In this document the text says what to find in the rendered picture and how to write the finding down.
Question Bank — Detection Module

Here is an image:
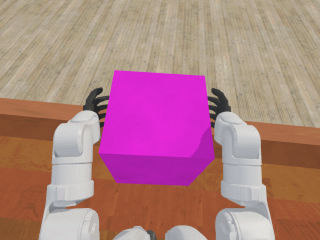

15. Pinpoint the left robot upper arm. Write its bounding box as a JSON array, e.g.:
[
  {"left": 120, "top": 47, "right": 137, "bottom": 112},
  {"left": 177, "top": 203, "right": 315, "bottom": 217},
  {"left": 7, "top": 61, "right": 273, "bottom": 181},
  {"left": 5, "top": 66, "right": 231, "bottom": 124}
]
[{"left": 40, "top": 208, "right": 100, "bottom": 240}]

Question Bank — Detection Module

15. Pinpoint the left robot hand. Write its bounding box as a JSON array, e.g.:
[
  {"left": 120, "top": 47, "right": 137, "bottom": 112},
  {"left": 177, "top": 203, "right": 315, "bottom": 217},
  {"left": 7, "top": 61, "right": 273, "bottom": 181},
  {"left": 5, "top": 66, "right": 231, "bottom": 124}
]
[{"left": 83, "top": 87, "right": 110, "bottom": 128}]

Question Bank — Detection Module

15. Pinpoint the right robot forearm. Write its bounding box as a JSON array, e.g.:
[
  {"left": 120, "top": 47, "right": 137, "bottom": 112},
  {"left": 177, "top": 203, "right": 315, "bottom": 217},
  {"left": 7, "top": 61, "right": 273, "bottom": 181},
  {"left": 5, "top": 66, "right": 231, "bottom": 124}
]
[{"left": 214, "top": 111, "right": 275, "bottom": 240}]

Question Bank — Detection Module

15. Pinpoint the robot left shin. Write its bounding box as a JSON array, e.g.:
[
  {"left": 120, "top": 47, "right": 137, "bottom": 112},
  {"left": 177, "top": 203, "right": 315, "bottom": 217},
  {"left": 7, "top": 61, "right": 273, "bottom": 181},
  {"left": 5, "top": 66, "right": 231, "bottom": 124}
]
[{"left": 133, "top": 226, "right": 146, "bottom": 232}]

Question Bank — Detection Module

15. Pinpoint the carton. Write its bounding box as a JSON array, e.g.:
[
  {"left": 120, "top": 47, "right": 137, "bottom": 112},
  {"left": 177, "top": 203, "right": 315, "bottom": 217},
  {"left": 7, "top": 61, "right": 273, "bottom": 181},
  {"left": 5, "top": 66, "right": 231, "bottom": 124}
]
[{"left": 98, "top": 70, "right": 215, "bottom": 186}]

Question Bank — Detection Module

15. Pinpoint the left robot foot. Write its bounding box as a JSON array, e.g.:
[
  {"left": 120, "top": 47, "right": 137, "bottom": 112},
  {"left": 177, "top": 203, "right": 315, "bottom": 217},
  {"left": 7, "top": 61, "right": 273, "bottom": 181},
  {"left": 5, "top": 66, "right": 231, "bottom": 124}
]
[{"left": 146, "top": 230, "right": 157, "bottom": 240}]

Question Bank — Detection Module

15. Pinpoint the right robot upper arm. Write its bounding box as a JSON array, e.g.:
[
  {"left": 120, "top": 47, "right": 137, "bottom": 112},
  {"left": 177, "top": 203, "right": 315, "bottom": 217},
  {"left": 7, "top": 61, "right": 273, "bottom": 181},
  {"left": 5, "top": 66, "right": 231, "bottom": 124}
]
[{"left": 215, "top": 208, "right": 275, "bottom": 240}]

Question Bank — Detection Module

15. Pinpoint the right robot hand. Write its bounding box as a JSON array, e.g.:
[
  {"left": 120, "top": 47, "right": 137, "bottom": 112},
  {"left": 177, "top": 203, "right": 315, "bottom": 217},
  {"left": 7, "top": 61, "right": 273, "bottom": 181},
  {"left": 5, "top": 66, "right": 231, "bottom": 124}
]
[{"left": 207, "top": 88, "right": 231, "bottom": 128}]

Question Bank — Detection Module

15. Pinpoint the left robot forearm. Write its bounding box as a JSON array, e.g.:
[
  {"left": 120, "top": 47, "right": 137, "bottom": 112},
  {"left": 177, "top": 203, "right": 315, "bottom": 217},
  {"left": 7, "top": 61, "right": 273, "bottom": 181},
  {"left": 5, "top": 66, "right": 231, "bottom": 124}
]
[{"left": 38, "top": 110, "right": 101, "bottom": 240}]

